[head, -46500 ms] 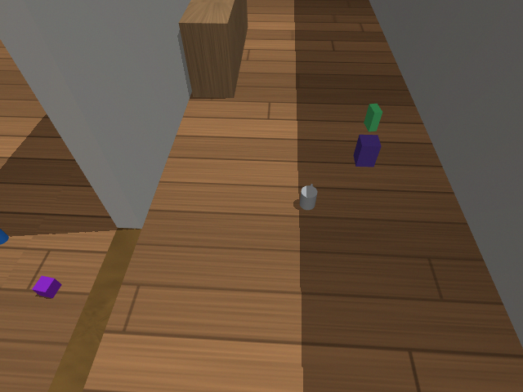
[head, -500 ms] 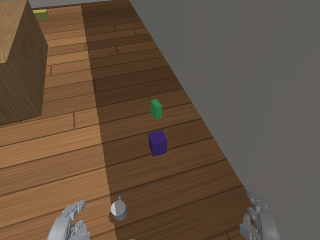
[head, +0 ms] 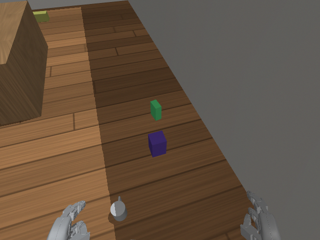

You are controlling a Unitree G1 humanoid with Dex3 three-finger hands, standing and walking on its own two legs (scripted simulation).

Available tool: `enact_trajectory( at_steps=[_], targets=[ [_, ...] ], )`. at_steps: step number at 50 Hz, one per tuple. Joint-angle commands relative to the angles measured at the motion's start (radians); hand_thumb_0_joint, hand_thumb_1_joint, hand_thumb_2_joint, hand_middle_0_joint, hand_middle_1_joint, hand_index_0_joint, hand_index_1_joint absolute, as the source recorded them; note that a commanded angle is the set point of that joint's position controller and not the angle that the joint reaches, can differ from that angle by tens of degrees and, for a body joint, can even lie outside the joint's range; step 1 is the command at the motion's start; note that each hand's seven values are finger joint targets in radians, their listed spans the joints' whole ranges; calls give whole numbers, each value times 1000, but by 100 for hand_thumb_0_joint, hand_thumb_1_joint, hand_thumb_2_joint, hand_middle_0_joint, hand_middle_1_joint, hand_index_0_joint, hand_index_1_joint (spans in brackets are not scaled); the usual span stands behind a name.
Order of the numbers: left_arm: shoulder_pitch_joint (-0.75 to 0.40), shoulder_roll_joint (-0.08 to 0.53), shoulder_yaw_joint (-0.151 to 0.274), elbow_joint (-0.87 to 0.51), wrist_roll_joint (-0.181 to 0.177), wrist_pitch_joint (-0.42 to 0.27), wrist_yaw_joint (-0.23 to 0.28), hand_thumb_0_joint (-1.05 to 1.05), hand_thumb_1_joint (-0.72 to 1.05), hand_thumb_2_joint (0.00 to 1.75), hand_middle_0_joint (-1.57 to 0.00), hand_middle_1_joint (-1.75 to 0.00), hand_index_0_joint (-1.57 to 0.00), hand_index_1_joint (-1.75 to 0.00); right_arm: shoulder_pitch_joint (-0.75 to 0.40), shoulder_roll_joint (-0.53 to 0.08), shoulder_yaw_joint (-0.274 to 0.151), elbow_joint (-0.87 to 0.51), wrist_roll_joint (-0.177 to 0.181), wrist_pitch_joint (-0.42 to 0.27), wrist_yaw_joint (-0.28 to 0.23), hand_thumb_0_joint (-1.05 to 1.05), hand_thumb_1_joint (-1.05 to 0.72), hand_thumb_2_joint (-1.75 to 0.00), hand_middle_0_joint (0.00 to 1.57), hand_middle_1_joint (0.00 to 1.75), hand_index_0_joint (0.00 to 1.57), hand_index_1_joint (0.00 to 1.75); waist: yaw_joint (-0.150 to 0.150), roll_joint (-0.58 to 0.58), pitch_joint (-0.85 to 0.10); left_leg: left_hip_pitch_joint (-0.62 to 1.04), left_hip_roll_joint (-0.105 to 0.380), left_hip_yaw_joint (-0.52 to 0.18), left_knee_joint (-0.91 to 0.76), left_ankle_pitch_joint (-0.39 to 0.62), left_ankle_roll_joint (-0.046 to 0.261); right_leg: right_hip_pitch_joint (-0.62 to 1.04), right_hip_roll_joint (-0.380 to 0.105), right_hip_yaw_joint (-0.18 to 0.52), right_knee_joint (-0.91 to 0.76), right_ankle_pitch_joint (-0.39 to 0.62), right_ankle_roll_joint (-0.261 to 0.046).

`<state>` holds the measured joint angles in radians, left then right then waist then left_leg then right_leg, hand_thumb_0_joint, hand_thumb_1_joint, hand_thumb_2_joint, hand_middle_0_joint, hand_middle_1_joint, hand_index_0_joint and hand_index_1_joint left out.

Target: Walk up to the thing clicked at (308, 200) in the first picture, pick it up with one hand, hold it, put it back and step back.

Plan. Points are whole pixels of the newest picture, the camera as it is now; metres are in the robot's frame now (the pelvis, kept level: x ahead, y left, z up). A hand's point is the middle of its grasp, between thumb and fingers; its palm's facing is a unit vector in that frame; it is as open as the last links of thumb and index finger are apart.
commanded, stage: home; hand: left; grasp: from above
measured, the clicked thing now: (119, 207) +0.41 +0.22 -0.67
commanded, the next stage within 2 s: stand in 0.16 s
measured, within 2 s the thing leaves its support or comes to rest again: neither
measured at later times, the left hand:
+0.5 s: hand out of the picture +0.12 +0.23 -0.10, palm faces +0.03 -0.94 -0.33, open 7.4 cm
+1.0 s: hand out of the picture +0.02 +0.26 -0.10, palm faces +0.05 -0.95 -0.32, open 7.4 cm
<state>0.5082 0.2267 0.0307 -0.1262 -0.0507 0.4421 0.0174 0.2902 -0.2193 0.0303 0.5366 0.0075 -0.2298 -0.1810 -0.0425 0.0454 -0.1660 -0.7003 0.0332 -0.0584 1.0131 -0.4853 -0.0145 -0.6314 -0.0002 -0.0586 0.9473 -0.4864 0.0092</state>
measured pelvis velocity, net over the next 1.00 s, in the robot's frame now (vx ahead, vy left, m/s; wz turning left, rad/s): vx -0.01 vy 0.02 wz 0.02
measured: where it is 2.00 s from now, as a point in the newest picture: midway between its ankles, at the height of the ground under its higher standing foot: outside the picture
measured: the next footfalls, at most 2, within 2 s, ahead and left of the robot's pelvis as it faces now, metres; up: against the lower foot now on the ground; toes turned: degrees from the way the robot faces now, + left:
none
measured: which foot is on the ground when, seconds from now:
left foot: down 0.00-1.00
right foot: down 0.00-1.00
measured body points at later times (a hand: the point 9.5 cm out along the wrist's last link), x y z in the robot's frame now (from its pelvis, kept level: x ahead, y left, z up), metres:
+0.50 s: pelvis -0.01 +0.01 +0.03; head +0.00 +0.01 +0.48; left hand +0.11 +0.28 -0.08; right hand +0.11 -0.27 -0.09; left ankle +0.01 +0.12 -0.68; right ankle -0.01 -0.13 -0.68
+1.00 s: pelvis -0.01 +0.02 +0.06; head -0.02 +0.02 +0.51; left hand +0.02 +0.31 -0.08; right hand +0.06 -0.25 -0.08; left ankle +0.01 +0.12 -0.68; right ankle -0.01 -0.13 -0.68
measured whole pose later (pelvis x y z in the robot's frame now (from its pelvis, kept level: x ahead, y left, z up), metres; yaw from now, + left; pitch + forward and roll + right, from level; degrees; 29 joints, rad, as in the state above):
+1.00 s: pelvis -0.01 +0.02 +0.06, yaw +1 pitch -5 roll +0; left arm 0.20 0.28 0.04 1.11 0.04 0.02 0.03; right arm 0.16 -0.27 -0.03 1.09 -0.03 0.00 -0.02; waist 0.02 0.00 0.06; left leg -0.15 -0.04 -0.02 0.42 -0.19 0.03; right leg -0.10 -0.07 -0.03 0.40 -0.22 0.05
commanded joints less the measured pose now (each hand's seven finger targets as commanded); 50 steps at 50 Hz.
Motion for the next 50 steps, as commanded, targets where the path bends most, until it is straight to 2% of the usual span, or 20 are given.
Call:
enact_trajectory(
  at_steps=[1, 2, 4, 8, 10, 11, 12, 13, 14, 15, 17, 19, 25, 29, 31, 34, 38, 40, 45, 50],
  targets=[
    [-32, 94, 50, -192, 1, -52, 9, 0, 90, 90, -20, -30, -20, -30, -68, -120, -51, -166, -1, -60, -12, 0, -90, -90, 20, 30, 20, 30, 0, -1, -58, 100, -26, 15, -163, 210, 27, 30, 20, -10, -157, 204, -8],
    [-15, 115, 73, -178, 0, -48, 12, 0, 90, 90, -20, -30, -20, -30, -62, -130, -57, -161, -1, -60, -14, 0, -90, -90, 20, 30, 20, 30, 1, -5, -70, 104, -26, 16, -162, 210, 28, 37, 19, -8, -156, 204, -8],
    [-35, 99, 47, -184, 3, -49, 10, 0, 90, 90, -20, -30, -20, -30, -70, -123, -51, -165, 0, -58, -12, 0, -90, -90, 20, 30, 20, 30, 0, 22, -45, 100, -26, 20, -169, 192, 25, 18, 19, -7, -157, 184, -10],
    [-24, 110, 67, -180, -1, -47, 10, 0, 90, 90, -20, -30, -20, -30, -64, -128, -54, -160, 1, -61, -14, 0, -90, -90, 20, 30, 20, 30, -3, -10, -58, 98, -26, 16, -168, 173, 30, 25, 20, -6, -163, 167, -9],
    [-46, 99, 49, -198, -2, -49, 7, 0, 90, 90, -20, -30, -20, -30, -72, -123, -50, -168, 1, -62, -13, 0, -90, -90, 20, 30, 20, 30, -4, 12, -49, 95, -26, 14, -176, 149, 28, 13, 20, -9, -164, 146, -10],
    [-36, 112, 68, -183, -2, -47, 11, 0, 90, 90, -20, -30, -20, -30, -74, -130, -54, -162, 3, -63, -14, 0, -90, -90, 20, 30, 20, 30, 2, 5, -20, 77, -25, 15, -184, 117, 28, 4, 20, -10, -170, 115, -10],
    [-29, 105, 60, -188, -1, -47, 9, 0, 90, 90, -20, -30, -20, -30, -70, -122, -51, -167, 1, -64, -15, 0, -90, -90, 20, 30, 20, 30, 0, -1, -57, 91, -27, 16, -171, 142, 29, 17, 19, -8, -168, 138, -9],
    [-320, 199, 60, 163, 116, -255, 47, 0, 90, 90, -20, -30, -20, -30, -134, -227, -94, 77, -123, 52, 45, 0, -90, -90, 20, 30, 20, 30, 70, -92, 176, 70, -12, -18, -233, 295, 68, 220, -75, 79, -224, 125, -46],
    [-248, 211, 79, 333, 126, -321, 41, 0, 90, 90, -20, -30, -20, -30, -120, -238, -110, 86, -121, 91, 76, 0, -90, -90, 20, 30, 20, 30, 57, -137, 87, 145, -17, 5, -230, 283, 80, 230, -95, 152, -252, 101, -81],
    [-229, 216, 71, 366, 117, -354, 34, 0, 90, 90, -20, -30, -20, -30, -131, -239, -114, 62, -127, 110, 93, 0, -90, -90, 20, 30, 20, 30, 49, -135, 91, 177, -24, -8, -228, 279, 79, 182, -92, 191, -290, 113, -99],
    [-262, 227, 58, 454, 125, -391, 26, 0, 90, 90, -20, -30, -20, -30, -118, -213, -108, 115, -89, 120, 130, 0, -90, -90, 20, 30, 20, 30, 55, -75, 37, 263, -22, -9, -263, 297, 74, 266, -113, 181, -259, 222, -84],
    [-291, 215, 62, 544, 106, -395, 22, 0, 90, 90, -20, -30, -20, -30, -125, -210, -109, 150, -63, 129, 155, 0, -90, -90, 20, 30, 20, 30, 70, -82, 38, 296, -28, -5, -282, 300, 69, 278, -110, 157, -292, 233, -62],
    [-344, 202, 61, 777, 97, -435, 27, 0, 90, 90, -20, -30, -20, -30, -134, -214, -115, 254, -63, 162, 164, 0, -90, -90, 20, 30, 20, 30, 69, -33, 101, 369, 8, -59, -419, 309, 81, 322, -91, 109, -366, 235, -25],
    [-351, 200, 59, 892, 91, -444, 24, 0, 90, 90, -20, -30, -20, -30, -139, -228, -115, 310, -59, 177, 156, 0, -90, -90, 20, 30, 20, 30, 67, 1, 127, 416, 27, -86, -513, 307, 77, 376, -84, 91, -419, 257, -24],
    [-327, 205, 57, 951, 91, -446, 26, 0, 90, 90, -20, -30, -20, -30, -152, -229, -114, 339, -54, 181, 154, 0, -90, -90, 20, 30, 20, 30, 75, -10, 129, 452, 35, -90, -527, 367, 70, 413, -90, 85, -458, 300, -22],
    [-338, 214, 52, 1014, 82, -451, 28, 0, 90, 90, -20, -30, -20, -30, -116, -241, -111, 389, -48, 189, 144, 0, -90, -90, 20, 30, 20, 30, 55, -16, 130, 501, 40, -76, -568, 451, 61, 467, -98, 89, -492, 364, -18],
    [-336, 216, 45, 1086, 85, -444, 27, 0, 90, 90, -20, -30, -20, -30, -153, -254, -111, 424, -43, 200, 142, 0, -90, -90, 20, 30, 20, 30, 63, -1, 196, 490, 51, -104, -667, 278, 58, 481, -93, 73, -553, 287, -10],
    [-343, 222, 44, 1111, 85, -447, 27, 0, 90, 90, -20, -30, -20, -30, -146, -248, -109, 445, -38, 202, 142, 0, -90, -90, 20, 30, 20, 30, 58, -11, 187, 513, 51, -94, -673, 353, 52, 509, -104, 79, -568, 318, -10],
    [-342, 222, 38, 1165, 86, -446, 25, 0, 90, 90, -20, -30, -20, -30, -156, -256, -109, 475, -37, 205, 143, 0, -90, -90, 20, 30, 20, 30, 58, -13, 220, 511, 52, -101, -729, 259, 48, 511, -101, 71, -597, 287, -4],
    [-345, 230, 36, 1194, 84, -448, 24, 0, 90, 90, -20, -30, -20, -30, -161, -254, -105, 495, -37, 209, 146, 0, -90, -90, 20, 30, 20, 30, 59, -18, 231, 508, 56, -103, -748, 233, 48, 519, -111, 78, -617, 282, -3]
  ],
)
